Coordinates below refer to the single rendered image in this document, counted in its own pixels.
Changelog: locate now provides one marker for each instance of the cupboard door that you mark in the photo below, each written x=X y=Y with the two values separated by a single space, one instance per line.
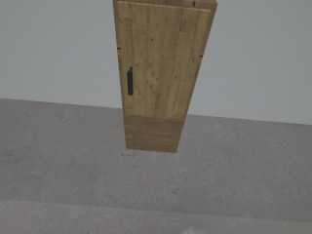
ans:
x=162 y=44

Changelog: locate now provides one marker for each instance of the handle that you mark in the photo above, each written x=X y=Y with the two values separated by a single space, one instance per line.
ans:
x=130 y=81

